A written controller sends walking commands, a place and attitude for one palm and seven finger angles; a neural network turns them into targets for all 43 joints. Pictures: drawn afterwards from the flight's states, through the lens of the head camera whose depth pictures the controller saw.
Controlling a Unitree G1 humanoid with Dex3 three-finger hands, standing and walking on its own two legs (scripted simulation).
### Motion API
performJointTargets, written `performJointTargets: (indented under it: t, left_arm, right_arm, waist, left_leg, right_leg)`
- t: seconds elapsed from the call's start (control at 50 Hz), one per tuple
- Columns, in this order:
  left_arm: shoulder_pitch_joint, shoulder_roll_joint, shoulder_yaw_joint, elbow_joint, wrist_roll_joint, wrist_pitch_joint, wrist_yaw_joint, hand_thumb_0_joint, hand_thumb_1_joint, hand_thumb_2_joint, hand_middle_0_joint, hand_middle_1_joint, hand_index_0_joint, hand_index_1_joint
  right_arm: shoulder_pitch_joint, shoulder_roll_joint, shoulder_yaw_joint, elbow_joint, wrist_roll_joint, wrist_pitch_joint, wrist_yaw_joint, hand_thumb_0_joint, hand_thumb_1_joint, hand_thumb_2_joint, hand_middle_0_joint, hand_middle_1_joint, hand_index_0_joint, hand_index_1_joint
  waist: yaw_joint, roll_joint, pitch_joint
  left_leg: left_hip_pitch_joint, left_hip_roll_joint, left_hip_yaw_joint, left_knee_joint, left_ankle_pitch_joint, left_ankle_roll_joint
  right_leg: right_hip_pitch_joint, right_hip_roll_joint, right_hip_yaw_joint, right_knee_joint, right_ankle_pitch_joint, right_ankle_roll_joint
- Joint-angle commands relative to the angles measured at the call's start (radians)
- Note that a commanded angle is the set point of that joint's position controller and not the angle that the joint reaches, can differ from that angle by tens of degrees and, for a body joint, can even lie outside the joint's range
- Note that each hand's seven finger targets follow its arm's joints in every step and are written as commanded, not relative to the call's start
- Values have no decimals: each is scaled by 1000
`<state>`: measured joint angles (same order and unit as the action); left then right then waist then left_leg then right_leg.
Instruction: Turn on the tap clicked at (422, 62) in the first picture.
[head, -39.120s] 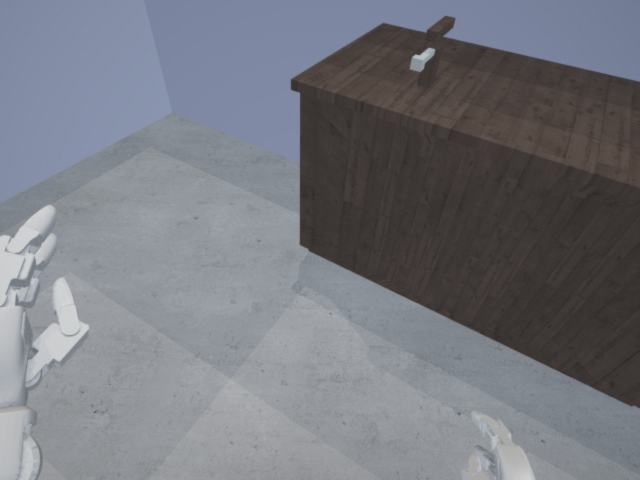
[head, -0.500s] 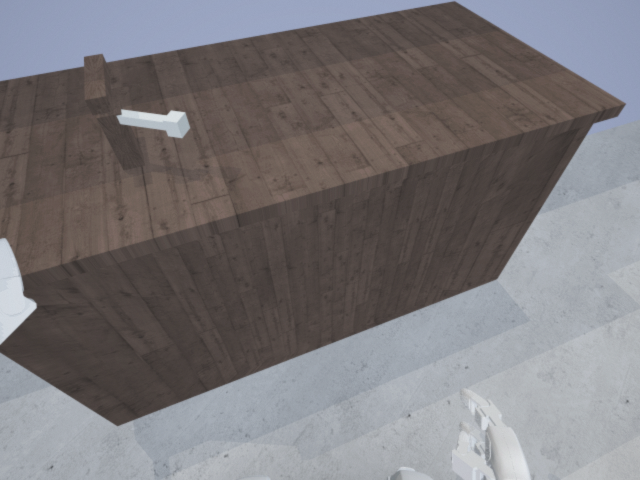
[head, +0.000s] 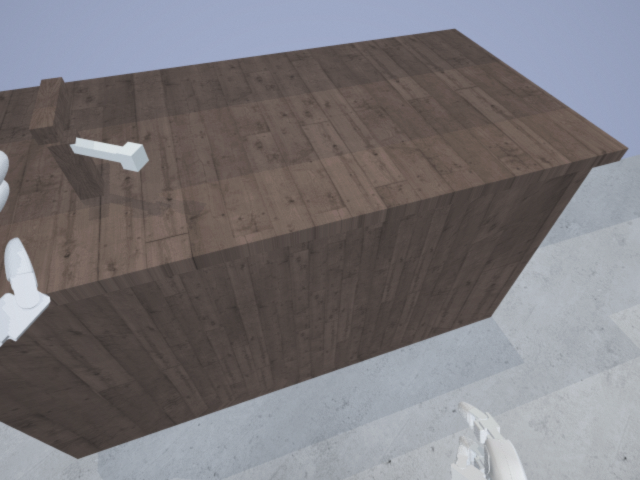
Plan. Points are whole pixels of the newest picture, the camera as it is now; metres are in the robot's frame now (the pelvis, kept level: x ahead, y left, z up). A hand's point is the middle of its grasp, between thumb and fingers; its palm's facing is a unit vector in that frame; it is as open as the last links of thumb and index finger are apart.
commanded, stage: shuffle to correct the standing spot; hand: left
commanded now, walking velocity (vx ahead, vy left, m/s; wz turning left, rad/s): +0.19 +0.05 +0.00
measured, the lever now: (133, 156) +0.49 +0.31 +0.13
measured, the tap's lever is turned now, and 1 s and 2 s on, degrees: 55 55 55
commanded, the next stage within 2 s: come to a stop and stand still in 0.30 s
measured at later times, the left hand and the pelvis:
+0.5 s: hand (93, 232) +0.29 +0.24 +0.20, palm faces +0.44 -0.80 -0.41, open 7.4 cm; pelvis +0.08 +0.00 +0.01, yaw +1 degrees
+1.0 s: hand (45, 206) +0.32 +0.30 +0.21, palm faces +0.49 -0.81 -0.33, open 7.4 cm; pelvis +0.07 +0.02 +0.02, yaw -2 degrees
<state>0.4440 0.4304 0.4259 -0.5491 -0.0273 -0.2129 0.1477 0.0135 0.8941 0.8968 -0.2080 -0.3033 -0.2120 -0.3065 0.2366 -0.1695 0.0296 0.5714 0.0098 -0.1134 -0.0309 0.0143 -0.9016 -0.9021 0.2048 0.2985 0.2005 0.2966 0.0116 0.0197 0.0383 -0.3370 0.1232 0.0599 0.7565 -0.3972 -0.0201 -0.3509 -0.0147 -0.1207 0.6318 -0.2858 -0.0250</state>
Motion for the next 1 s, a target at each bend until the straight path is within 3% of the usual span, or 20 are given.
performJointTargets:
  t: [0.0, 0.06, 0.1, 0.22, 0.24, 0.28, 0.3, 0.32, 0.36, 0.48, 0.56, 0.58, 0.68, 0.76, 0.8, 0.82, 0.84, 0.86, 0.92, 0.98]
  left_arm:
    - [-144, 147, 68, -119, -7, -17, 20, 0, 900, 900, -200, -300, -200, -300]
    - [-119, 164, 88, -183, 1, -39, 24, 0, 900, 900, -200, -300, -200, -300]
    - [-82, 143, 82, -200, 0, -49, 32, 0, 900, 900, -200, -300, -200, -300]
    - [-111, 124, 61, -219, -10, -45, 48, 0, 900, 900, -200, -300, -200, -300]
    - [-124, 128, 59, -211, -8, -47, 46, 0, 900, 900, -200, -300, -200, -300]
    - [-123, 104, 44, -202, -7, -48, 42, 0, 900, 900, -200, -300, -200, -300]
    - [-124, 111, 47, -176, -6, -51, 39, 0, 900, 900, -200, -300, -200, -300]
    - [-136, 125, 46, -178, 3, -47, 33, 0, 900, 900, -200, -300, -200, -300]
    - [-107, 136, 57, -213, 2, -47, 28, 0, 900, 900, -200, -300, -200, -300]
    - [-7, 127, 78, -185, -16, -24, 31, 0, 900, 900, -200, -300, -200, -300]
    - [-51, 104, 52, -120, -32, 0, 31, 0, 900, 900, -200, -300, -200, -300]
    - [-44, 118, 58, -117, -24, 1, 35, 0, 900, 900, -200, -300, -200, -300]
    - [-26, 115, 55, -131, -9, -5, 42, 0, 900, 900, -200, -300, -200, -300]
    - [-26, 139, 59, -210, -18, -2, 43, 0, 900, 900, -200, -300, -200, -300]
    - [-33, 117, 46, -228, -14, -5, 43, 0, 900, 900, -200, -300, -200, -300]
    - [-1023, 871, 606, -316, 121, -120, 23, 0, 900, 900, -200, -300, -200, -300]
    - [-445, 276, 206, 267, 28, -58, -30, 0, 900, 900, -200, -300, -200, -300]
    - [-342, 132, 91, 189, -8, -57, -28, 0, 900, 900, -200, -300, -200, -300]
    - [-205, 44, -49, 3, -18, -87, -36, 0, 900, 900, -200, -300, -200, -300]
    - [-92, 56, -29, -49, -14, -77, -32, 0, 900, 900, -200, -300, -200, -300]
  right_arm:
    - [-98, -134, -56, -116, 7, -31, -15, 0, -900, -900, 200, 300, 200, 300]
    - [-131, -130, -43, -84, 5, -9, -20, 0, -900, -900, 200, 300, 200, 300]
    - [-129, -113, -40, -91, -7, -3, -26, 0, -900, -900, 200, 300, 200, 300]
    - [-113, -121, -60, -110, -13, -25, -37, 0, -900, -900, 200, 300, 200, 300]
    - [-101, -133, -67, -112, -9, -24, -38, 0, -900, -900, 200, 300, 200, 300]
    - [-91, -168, -78, -122, 6, -23, -39, 0, -900, -900, 200, 300, 200, 300]
    - [-102, -145, -65, -117, -4, -22, -36, 0, -900, -900, 200, 300, 200, 300]
    - [-106, -140, -65, -118, -10, -27, -35, 0, -900, -900, 200, 300, 200, 300]
    - [-97, -138, -74, -112, 5, -35, -31, 0, -900, -900, 200, 300, 200, 300]
    - [-98, -138, -46, -123, 2, -41, -18, 0, -900, -900, 200, 300, 200, 300]
    - [-90, -121, -53, -130, 8, -35, -22, 0, -900, -900, 200, 300, 200, 300]
    - [-87, -120, -50, -122, 5, -29, -22, 0, -900, -900, 200, 300, 200, 300]
    - [-118, -103, -26, -128, -4, -5, -39, 0, -900, -900, 200, 300, 200, 300]
    - [-129, -136, -54, -143, -5, -3, -52, 0, -900, -900, 200, 300, 200, 300]
    - [-141, -135, -40, -146, -7, -2, -53, 0, -900, -900, 200, 300, 200, 300]
    - [20, -154, -86, -82, -64, -80, -38, 0, -900, -900, 200, 300, 200, 300]
    - [-41, -56, -46, -47, -30, -84, -18, 0, -900, -900, 200, 300, 200, 300]
    - [-55, -127, -77, -128, 16, -98, 2, 0, -900, -900, 200, 300, 200, 300]
    - [-79, -154, -80, -141, 10, -111, 25, 0, -900, -900, 200, 300, 200, 300]
    - [-128, -163, -65, -173, 12, -105, 38, 0, -900, -900, 200, 300, 200, 300]
  waist:
    - [11, -240, -76]
    - [7, -98, -77]
    - [7, -106, -121]
    - [17, -91, -131]
    - [10, -54, -126]
    - [-3, 177, -157]
    - [-21, 298, -148]
    - [-24, 278, -114]
    - [-12, 177, -105]
    - [-2, 132, -139]
    - [-15, -159, -139]
    - [-10, -174, -146]
    - [9, -149, -170]
    - [15, -53, -168]
    - [14, 104, -161]
    - [68, -101, -41]
    - [24, -183, -194]
    - [23, 5, -232]
    - [31, 94, -209]
    - [37, 106, -105]
  left_leg:
    - [-401, -55, -67, 518, -112, 7]
    - [-331, -6, -60, 393, -13, -4]
    - [-202, -21, -7, 176, 30, 7]
    - [114, -100, 98, -228, 170, 31]
    - [153, -77, 60, -263, 146, 47]
    - [298, 107, -225, -341, 255, 147]
    - [316, 202, -397, -438, 264, 205]
    - [277, 240, -449, -470, 234, 239]
    - [292, 204, -330, -409, 339, 234]
    - [89, 100, -76, -306, 429, 91]
    - [13, -89, 17, -101, 157, -17]
    - [-14, -92, 0, -71, 101, -13]
    - [-22, -93, -40, -175, 104, 3]
    - [162, -42, -64, -280, 410, 15]
    - [115, 20, -142, -366, 441, 41]
    - [-56, 1, -40, -108, 372, 63]
    - [16, -158, -40, -87, 227, 18]
    - [89, -129, -46, -207, 213, 6]
    - [175, -85, -31, -303, 333, 24]
    - [2, 13, -134, -466, 135, 55]
  right_leg:
    - [273, -382, 640, -395, -101, -209]
    - [239, -330, 369, -302, 258, -184]
    - [213, -285, 245, -273, 326, -157]
    - [129, -229, 210, -220, 45, -96]
    - [98, -209, 203, -166, 1, -77]
    - [-61, -58, 89, 96, -31, 0]
    - [-157, -11, 57, 253, -235, 20]
    - [-194, -19, 87, 361, -275, 16]
    - [-220, -37, 94, 337, -228, 21]
    - [185, -4, 14, -169, 82, 39]
    - [220, -224, 355, -252, 571, -71]
    - [250, -264, 361, -243, 678, -96]
    - [324, -244, 239, -157, 763, -63]
    - [144, -151, 205, -181, 350, -5]
    - [173, -59, 134, -146, 234, 28]
    - [109, -130, 261, -309, 367, 42]
    - [192, -199, 335, -249, 516, -103]
    - [264, -235, 384, -186, 639, -122]
    - [216, -113, 238, -204, 301, -20]
    - [230, -30, 119, -126, 44, 12]
